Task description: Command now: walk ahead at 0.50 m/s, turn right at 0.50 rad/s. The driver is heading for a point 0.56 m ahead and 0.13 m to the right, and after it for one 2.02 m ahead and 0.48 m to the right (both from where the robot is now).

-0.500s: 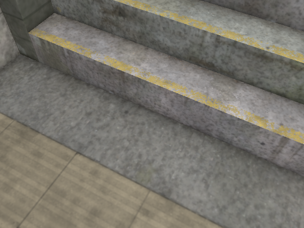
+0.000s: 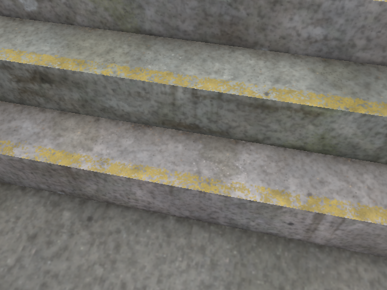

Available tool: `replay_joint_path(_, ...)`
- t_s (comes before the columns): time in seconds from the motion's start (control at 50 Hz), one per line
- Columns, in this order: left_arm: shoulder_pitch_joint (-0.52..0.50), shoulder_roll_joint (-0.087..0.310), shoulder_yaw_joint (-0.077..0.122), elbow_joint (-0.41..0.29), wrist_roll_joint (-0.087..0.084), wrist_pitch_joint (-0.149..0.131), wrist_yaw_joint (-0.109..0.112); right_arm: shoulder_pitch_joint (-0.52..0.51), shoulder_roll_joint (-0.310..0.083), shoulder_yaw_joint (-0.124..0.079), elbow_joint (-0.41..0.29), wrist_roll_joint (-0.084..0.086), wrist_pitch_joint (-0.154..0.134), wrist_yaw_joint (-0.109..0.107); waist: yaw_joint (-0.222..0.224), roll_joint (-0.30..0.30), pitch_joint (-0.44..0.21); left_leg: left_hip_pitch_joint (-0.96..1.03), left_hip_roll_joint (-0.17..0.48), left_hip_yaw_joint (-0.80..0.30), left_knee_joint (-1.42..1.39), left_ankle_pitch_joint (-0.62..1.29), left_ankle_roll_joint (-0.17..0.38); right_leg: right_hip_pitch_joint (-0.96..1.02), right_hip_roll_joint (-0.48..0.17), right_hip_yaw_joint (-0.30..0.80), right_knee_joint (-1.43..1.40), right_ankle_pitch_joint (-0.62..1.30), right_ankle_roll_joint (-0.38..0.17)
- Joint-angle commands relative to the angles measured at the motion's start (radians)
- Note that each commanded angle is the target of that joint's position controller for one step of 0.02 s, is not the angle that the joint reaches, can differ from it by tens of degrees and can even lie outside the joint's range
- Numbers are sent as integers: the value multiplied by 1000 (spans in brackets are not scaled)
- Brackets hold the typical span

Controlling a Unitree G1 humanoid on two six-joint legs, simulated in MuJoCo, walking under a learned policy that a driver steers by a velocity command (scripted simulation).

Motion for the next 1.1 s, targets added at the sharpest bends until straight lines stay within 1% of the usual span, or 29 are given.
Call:
replay_joint_path(0.02,281,258,89,19,-34,12,26,-88,-118,-10,-141,11,-36,19,126,-51,-268,-643,-4,-203,477,123,19,755,-356,656,-307,-2,-242)
replay_joint_path(0.04,236,197,73,19,-37,15,29,-91,-111,-2,-137,8,-42,17,89,17,-167,-601,38,-187,369,189,20,609,-322,568,-332,76,-208)
replay_joint_path(0.08,174,133,51,18,-48,10,35,-63,-111,1,-127,-21,-14,12,25,11,-99,-480,71,-187,253,195,-3,426,-247,446,-376,204,-167)
replay_joint_path(0.18,196,180,60,41,-44,-17,32,-80,-79,15,-136,-25,27,19,8,-34,-52,-447,64,-140,49,253,-52,309,-174,338,-414,343,-161)
replay_joint_path(0.32,251,187,66,61,-39,8,50,-235,-87,24,-174,1,13,1,73,-92,-92,-390,-30,-127,-259,410,-49,405,-121,317,-246,644,-54)
replay_joint_path(0.36,222,186,67,45,-26,18,58,-222,-107,22,-169,2,3,-12,65,-97,-101,-322,-61,-144,-346,383,-31,417,-119,356,-169,675,-17)
replay_joint_path(0.4,175,189,67,31,-35,15,64,-124,-133,14,-138,2,-10,-25,11,-103,-109,-196,-59,-169,-506,446,0,410,-103,404,-71,619,26)
replay_joint_path(0.42,147,171,59,16,-50,6,61,-53,-158,7,-120,-10,-24,-35,-26,-67,-138,-49,7,-206,-579,601,23,347,-62,401,37,544,58)
replay_joint_path(0.44,154,108,38,-27,-64,-2,59,20,-239,-10,-121,-28,-29,-45,-39,91,-240,150,258,-390,-528,976,79,218,-5,322,258,162,92)
replay_joint_path(0.46,311,67,34,-27,-79,17,72,-10,-279,-26,-131,-13,-2,-32,26,296,-360,260,468,-612,-512,1267,248,62,130,174,458,-552,106)
replay_joint_path(0.48,303,150,43,19,-36,41,78,-25,-196,-17,-134,4,17,-21,25,150,-322,192,433,-587,-524,1109,269,26,48,156,569,-518,103)
replay_joint_path(0.5,257,162,51,26,-16,57,70,-81,-132,1,-149,11,20,-22,32,95,-227,86,359,-487,-561,921,235,29,21,160,594,-434,111)
replay_joint_path(0.52,226,156,54,23,-16,70,60,-146,-103,12,-161,9,29,-25,47,81,-167,2,293,-394,-606,745,196,43,-8,153,577,-375,128)
replay_joint_path(0.58,186,121,44,5,-15,102,27,-181,-136,4,-151,-2,42,-38,51,154,-93,-122,212,-232,-655,651,182,84,-16,106,529,-294,167)
replay_joint_path(0.68,104,98,26,-28,-11,115,18,-160,-152,-12,-122,5,46,-36,31,160,-117,-96,255,-164,-656,605,209,128,-61,81,318,-275,159)
replay_joint_path(0.72,80,98,20,-37,-23,109,16,-144,-160,-17,-108,7,57,-26,13,160,-130,-98,255,-136,-645,553,197,185,-58,50,224,-279,137)
replay_joint_path(0.74,-25,113,25,-99,-78,106,54,-250,-230,-38,-157,15,45,-46,0,161,-110,-99,292,-175,-694,465,212,135,-96,59,181,-264,145)
replay_joint_path(0.8,-3,129,23,-113,-39,108,79,-260,-238,-47,-137,28,44,-62,19,138,-146,-71,312,-163,-668,465,197,203,-100,39,41,-206,136)
replay_joint_path(0.84,64,151,39,-99,-45,109,74,-238,-217,-45,-121,35,52,-60,42,113,-166,-118,280,-100,-588,434,142,310,-69,18,-73,-113,89)
replay_joint_path(0.86,129,166,51,-83,-58,109,75,-203,-184,-36,-107,28,59,-55,60,53,-168,-206,237,-43,-483,325,73,412,-90,72,-151,-42,42)
replay_joint_path(0.88,159,265,76,-82,-49,114,90,-190,-109,-17,-118,2,59,-49,42,-221,-151,-418,113,72,-214,88,-32,512,-284,367,-263,198,-62)
replay_joint_path(0.9,144,333,90,-117,-10,99,89,-288,-125,-18,-175,-7,53,-59,88,-334,-133,-577,-27,-49,21,-144,-83,431,-444,645,-343,258,-253)
replay_joint_path(0.92,76,284,77,-145,2,72,83,-336,-165,-32,-179,-7,56,-55,81,-185,-141,-592,-19,-172,179,-117,-80,426,-415,575,-339,265,-248)
replay_joint_path(0.96,-30,242,68,-168,-39,57,88,-264,-174,-41,-137,8,60,-50,12,-78,-133,-613,-1,-190,183,49,-73,423,-316,422,-294,284,-125)
replay_joint_path(0.98,-54,230,62,-171,-56,60,92,-260,-178,-43,-135,-3,59,-54,5,-80,-140,-601,-3,-188,176,96,-84,414,-298,400,-276,342,-101)
replay_joint_path(1.02,-42,207,44,-168,-36,75,104,-256,-158,-37,-144,2,49,-46,0,-118,-176,-519,-31,-178,204,134,-96,375,-265,366,-257,432,-102)
replay_joint_path(1.06,-26,221,47,-163,-31,75,117,-254,-142,-30,-145,10,52,-49,6,-126,-179,-501,-46,-180,85,167,-102,383,-245,380,-262,335,-97)
replay_joint_path(1.08,-21,216,48,-166,-53,76,132,-293,-117,-18,-162,22,54,-42,21,-113,-155,-525,-52,-177,-1,195,-102,400,-247,403,-275,237,-92)
replay_joint_path(1.1,-20,221,47,-165,-54,79,140,-305,-108,-11,-164,23,56,-37,28,-128,-156,-505,-52,-183,-68,205,-102,408,-247,416,-278,168,-87)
